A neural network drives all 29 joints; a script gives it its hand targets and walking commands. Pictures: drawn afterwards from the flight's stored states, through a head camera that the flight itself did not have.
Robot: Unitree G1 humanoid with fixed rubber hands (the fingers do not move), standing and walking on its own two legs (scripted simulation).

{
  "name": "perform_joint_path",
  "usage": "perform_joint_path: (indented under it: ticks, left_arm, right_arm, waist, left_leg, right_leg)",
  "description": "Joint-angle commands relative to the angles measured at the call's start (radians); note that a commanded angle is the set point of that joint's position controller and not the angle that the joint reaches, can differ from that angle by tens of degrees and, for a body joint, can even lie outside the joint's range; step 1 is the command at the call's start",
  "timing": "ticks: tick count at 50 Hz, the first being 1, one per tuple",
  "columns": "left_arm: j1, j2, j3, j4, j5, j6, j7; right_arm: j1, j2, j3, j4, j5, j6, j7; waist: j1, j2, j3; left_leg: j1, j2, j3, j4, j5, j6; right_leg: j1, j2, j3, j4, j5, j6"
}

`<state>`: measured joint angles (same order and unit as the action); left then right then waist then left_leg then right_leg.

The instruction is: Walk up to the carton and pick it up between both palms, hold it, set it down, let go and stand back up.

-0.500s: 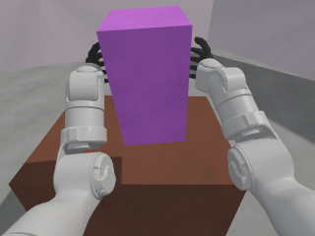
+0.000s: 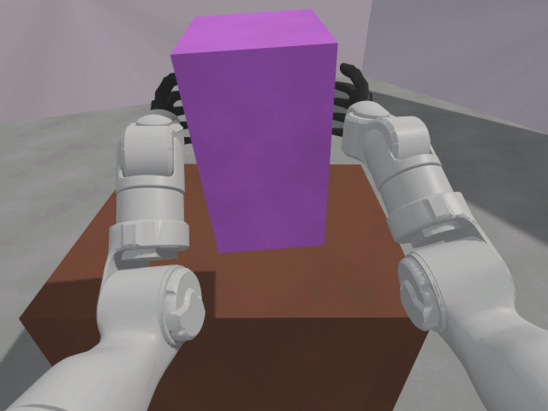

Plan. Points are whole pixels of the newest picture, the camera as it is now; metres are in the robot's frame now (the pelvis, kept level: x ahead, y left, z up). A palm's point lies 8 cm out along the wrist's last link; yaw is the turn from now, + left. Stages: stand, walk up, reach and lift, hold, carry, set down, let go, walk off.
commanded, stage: hold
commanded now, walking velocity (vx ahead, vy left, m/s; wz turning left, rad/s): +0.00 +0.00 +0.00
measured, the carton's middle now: (262, 137) +0.40 +0.00 +0.29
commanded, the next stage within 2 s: none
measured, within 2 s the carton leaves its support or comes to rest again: neither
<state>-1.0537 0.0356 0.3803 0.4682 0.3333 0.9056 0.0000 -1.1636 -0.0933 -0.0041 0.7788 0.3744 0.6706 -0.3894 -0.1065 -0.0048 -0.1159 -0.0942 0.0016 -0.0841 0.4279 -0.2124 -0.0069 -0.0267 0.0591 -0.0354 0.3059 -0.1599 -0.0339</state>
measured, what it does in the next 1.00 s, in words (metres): stands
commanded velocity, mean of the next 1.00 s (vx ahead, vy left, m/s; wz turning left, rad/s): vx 0.00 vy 0.00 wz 0.00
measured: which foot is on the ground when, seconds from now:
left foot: down 0.00-1.00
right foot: down 0.00-1.00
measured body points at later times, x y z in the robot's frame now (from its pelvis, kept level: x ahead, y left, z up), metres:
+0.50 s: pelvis +0.00 +0.00 +0.00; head -0.10 +0.02 +0.44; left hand +0.39 +0.13 +0.32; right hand +0.38 -0.12 +0.33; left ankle +0.02 +0.12 -0.74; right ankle +0.01 -0.10 -0.74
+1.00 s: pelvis +0.00 +0.00 +0.00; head -0.10 +0.02 +0.44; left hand +0.39 +0.13 +0.32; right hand +0.37 -0.13 +0.33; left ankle +0.02 +0.12 -0.74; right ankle +0.01 -0.10 -0.74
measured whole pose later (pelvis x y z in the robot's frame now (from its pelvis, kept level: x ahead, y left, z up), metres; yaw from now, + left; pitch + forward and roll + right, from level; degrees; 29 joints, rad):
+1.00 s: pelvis +0.00 +0.00 +0.00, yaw +0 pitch -7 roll -2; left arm -1.06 0.03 0.38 0.49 0.34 0.90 0.00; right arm -1.18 -0.09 -0.04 0.81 0.35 0.68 -0.38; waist -0.11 -0.01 -0.13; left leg -0.10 0.00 -0.08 0.43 -0.21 0.00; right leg -0.03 0.06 -0.02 0.31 -0.16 -0.03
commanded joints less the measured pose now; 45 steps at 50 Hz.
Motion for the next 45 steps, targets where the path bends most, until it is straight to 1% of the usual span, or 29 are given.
perform_joint_path:
  ticks: [1,3,4,5,6,7,12,13,14,16,17,18,21,23,24,25,26,28,33,34,35,36,37,38,39,40,41,44,45]
  left_arm:
    - [-0.865,-0.563,-0.300,-0.092,-0.200,-0.085,-0.156]
    - [-0.897,-0.570,-0.322,-0.136,-0.220,-0.095,-0.153]
    - [-0.906,-0.574,-0.335,-0.101,-0.228,-0.093,-0.151]
    - [-0.912,-0.574,-0.312,-0.071,-0.214,-0.092,-0.149]
    - [-0.919,-0.568,-0.299,-0.051,-0.204,-0.095,-0.149]
    - [-0.917,-0.563,-0.283,-0.043,-0.197,-0.099,-0.150]
    - [-0.929,-0.550,-0.284,-0.060,-0.221,-0.111,-0.143]
    - [-0.929,-0.559,-0.289,-0.061,-0.217,-0.110,-0.142]
    - [-0.906,-0.555,-0.274,-0.049,-0.212,-0.107,-0.141]
    - [-0.890,-0.547,-0.268,-0.045,-0.207,-0.102,-0.148]
    - [-0.874,-0.528,-0.247,-0.037,-0.199,-0.100,-0.151]
    - [-0.885,-0.543,-0.272,-0.059,-0.204,-0.100,-0.153]
    - [-0.902,-0.522,-0.269,-0.070,-0.199,-0.095,-0.163]
    - [-0.873,-0.534,-0.275,-0.078,-0.204,-0.092,-0.164]
    - [-0.894,-0.545,-0.290,-0.087,-0.205,-0.093,-0.163]
    - [-0.887,-0.550,-0.288,-0.100,-0.211,-0.092,-0.162]
    - [-0.882,-0.570,-0.307,-0.098,-0.212,-0.087,-0.160]
    - [-0.896,-0.553,-0.293,-0.110,-0.217,-0.091,-0.163]
    - [-0.866,-0.565,-0.317,-0.156,-0.220,-0.081,-0.154]
    - [-0.871,-0.566,-0.320,-0.136,-0.209,-0.074,-0.156]
    - [-0.854,-0.565,-0.309,-0.132,-0.202,-0.072,-0.159]
    - [-0.843,-0.555,-0.290,-0.101,-0.182,-0.066,-0.165]
    - [-0.859,-0.585,-0.328,-0.149,-0.194,-0.072,-0.167]
    - [-0.875,-0.568,-0.316,-0.133,-0.200,-0.075,-0.168]
    - [-0.895,-0.591,-0.350,-0.153,-0.220,-0.082,-0.164]
    - [-0.914,-0.606,-0.361,-0.188,-0.226,-0.088,-0.157]
    - [-0.918,-0.610,-0.379,-0.172,-0.238,-0.087,-0.153]
    - [-0.894,-0.582,-0.316,-0.112,-0.198,-0.089,-0.145]
    - [-0.883,-0.583,-0.315,-0.105,-0.194,-0.088,-0.147]
  right_arm:
    - [-0.883,0.617,0.142,-0.296,0.159,-0.046,0.163]
    - [-0.893,0.637,0.148,-0.318,0.159,-0.051,0.166]
    - [-0.916,0.618,0.123,-0.314,0.150,-0.053,0.166]
    - [-0.939,0.619,0.119,-0.293,0.148,-0.053,0.169]
    - [-0.925,0.620,0.102,-0.254,0.136,-0.049,0.172]
    - [-0.933,0.622,0.105,-0.250,0.129,-0.052,0.177]
    - [-0.955,0.664,0.141,-0.298,0.154,-0.058,0.170]
    - [-0.946,0.651,0.129,-0.287,0.157,-0.055,0.165]
    - [-0.938,0.650,0.139,-0.284,0.163,-0.054,0.162]
    - [-0.934,0.640,0.136,-0.304,0.163,-0.058,0.155]
    - [-0.931,0.648,0.142,-0.311,0.162,-0.055,0.152]
    - [-0.902,0.635,0.136,-0.292,0.164,-0.048,0.150]
    - [-0.880,0.622,0.128,-0.260,0.162,-0.036,0.144]
    - [-0.905,0.637,0.146,-0.320,0.168,-0.046,0.143]
    - [-0.900,0.624,0.137,-0.293,0.168,-0.041,0.143]
    - [-0.926,0.639,0.157,-0.345,0.178,-0.050,0.145]
    - [-0.922,0.617,0.143,-0.341,0.177,-0.050,0.147]
    - [-0.911,0.631,0.145,-0.331,0.172,-0.045,0.150]
    - [-0.897,0.624,0.179,-0.377,0.197,-0.042,0.150]
    - [-0.871,0.597,0.153,-0.324,0.188,-0.035,0.151]
    - [-0.873,0.606,0.160,-0.331,0.183,-0.038,0.153]
    - [-0.847,0.590,0.141,-0.279,0.170,-0.029,0.155]
    - [-0.843,0.584,0.140,-0.296,0.167,-0.039,0.159]
    - [-0.891,0.606,0.152,-0.328,0.171,-0.046,0.163]
    - [-0.892,0.606,0.135,-0.331,0.168,-0.047,0.163]
    - [-0.891,0.622,0.145,-0.334,0.178,-0.050,0.166]
    - [-0.906,0.618,0.139,-0.352,0.175,-0.055,0.167]
    - [-0.882,0.610,0.127,-0.269,0.152,-0.042,0.173]
    - [-0.892,0.614,0.130,-0.280,0.148,-0.048,0.175]
  waist:
    - [-0.002,0.067,-0.337]
    - [-0.011,0.067,-0.390]
    - [-0.024,0.084,-0.372]
    - [-0.008,0.083,-0.344]
    - [-0.011,0.078,-0.309]
    - [0.003,0.063,-0.310]
    - [0.012,0.040,-0.399]
    - [0.001,0.060,-0.393]
    - [0.010,0.053,-0.379]
    - [0.006,0.047,-0.383]
    - [0.016,0.021,-0.372]
    - [-0.007,0.050,-0.374]
    - [-0.021,0.051,-0.354]
    - [-0.006,0.043,-0.380]
    - [-0.016,0.067,-0.368]
    - [0.003,0.055,-0.395]
    - [-0.016,0.085,-0.387]
    - [-0.006,0.053,-0.379]
    - [-0.012,0.058,-0.410]
    - [-0.026,0.090,-0.360]
    - [-0.014,0.073,-0.353]
    - [-0.019,0.073,-0.297]
    - [-0.032,0.102,-0.339]
    - [-0.009,0.080,-0.356]
    - [-0.037,0.098,-0.372]
    - [-0.029,0.118,-0.385]
    - [-0.038,0.128,-0.392]
    - [-0.013,0.085,-0.317]
    - [-0.008,0.085,-0.321]
  left_leg:
    - [-0.025,-0.040,0.047,-0.089,0.177,-0.046]
    - [-0.023,-0.036,0.044,-0.086,0.183,-0.049]
    - [-0.022,-0.038,0.042,-0.082,0.160,-0.052]
    - [-0.040,-0.035,0.041,-0.093,0.144,-0.045]
    - [-0.055,-0.030,0.041,-0.107,0.111,-0.040]
    - [-0.073,-0.030,0.043,-0.117,0.083,-0.032]
    - [-0.027,-0.049,0.044,-0.075,0.167,-0.029]
    - [-0.017,-0.047,0.038,-0.073,0.170,-0.039]
    - [-0.022,-0.044,0.041,-0.074,0.178,-0.036]
    - [-0.015,-0.048,0.041,-0.072,0.169,-0.035]
    - [-0.012,-0.053,0.044,-0.068,0.176,-0.028]
    - [-0.004,-0.050,0.038,-0.073,0.179,-0.041]
    - [-0.010,-0.050,0.042,-0.076,0.164,-0.042]
    - [0.003,-0.049,0.040,-0.067,0.194,-0.041]
    - [-0.006,-0.044,0.037,-0.076,0.188,-0.050]
    - [-0.009,-0.046,0.041,-0.067,0.218,-0.045]
    - [0.001,-0.039,0.039,-0.067,0.234,-0.058]
    - [-0.016,-0.044,0.041,-0.077,0.212,-0.047]
    - [0.040,-0.043,0.038,-0.045,0.306,-0.061]
    - [0.017,-0.039,0.038,-0.064,0.267,-0.069]
    - [0.004,-0.039,0.043,-0.072,0.253,-0.061]
    - [-0.017,-0.036,0.042,-0.089,0.227,-0.058]
    - [-0.014,-0.027,0.039,-0.092,0.241,-0.071]
    - [-0.028,-0.035,0.042,-0.084,0.230,-0.057]
    - [-0.017,-0.033,0.036,-0.081,0.222,-0.069]
    - [-0.006,-0.027,0.035,-0.072,0.267,-0.075]
    - [-0.009,-0.029,0.037,-0.066,0.262,-0.077]
    - [-0.025,-0.029,0.041,-0.091,0.198,-0.060]
    - [-0.034,-0.028,0.040,-0.099,0.189,-0.055]
  right_leg:
    - [0.160,0.016,0.022,-0.016,0.187,0.085]
    - [0.176,0.016,0.021,-0.004,0.202,0.086]
    - [0.149,0.011,0.023,-0.014,0.182,0.084]
    - [0.143,0.013,0.020,-0.019,0.150,0.081]
    - [0.131,0.012,0.022,-0.023,0.121,0.080]
    - [0.143,0.015,0.019,-0.021,0.102,0.080]
    - [0.164,0.002,0.030,-0.015,0.213,0.098]
    - [0.147,0.001,0.027,-0.015,0.220,0.098]
    - [0.156,0.007,0.026,-0.015,0.222,0.096]
    - [0.148,-0.003,0.032,-0.022,0.235,0.098]
    - [0.148,-0.007,0.031,-0.023,0.250,0.108]
    - [0.146,-0.006,0.032,-0.018,0.256,0.104]
    - [0.152,-0.010,0.032,-0.024,0.237,0.104]
    - [0.157,-0.005,0.026,-0.016,0.281,0.107]
    - [0.157,0.003,0.023,-0.012,0.258,0.101]
    - [0.180,0.007,0.020,-0.007,0.273,0.101]
    - [0.174,0.012,0.019,-0.004,0.273,0.093]
    - [0.173,0.008,0.020,-0.012,0.244,0.100]
    - [0.194,0.022,0.015,-0.002,0.312,0.097]
    - [0.174,0.019,0.014,-0.005,0.271,0.092]
    - [0.182,0.021,0.015,-0.007,0.253,0.092]
    - [0.180,0.018,0.016,-0.013,0.224,0.087]
    - [0.189,0.027,0.015,0.002,0.231,0.078]
    - [0.206,0.022,0.016,-0.003,0.216,0.081]
    - [0.182,0.019,0.019,0.001,0.228,0.079]
    - [0.189,0.025,0.018,0.012,0.250,0.074]
    - [0.184,0.024,0.019,0.008,0.238,0.073]
    - [0.156,0.025,0.013,-0.009,0.181,0.079]
    - [0.161,0.024,0.017,-0.009,0.180,0.078]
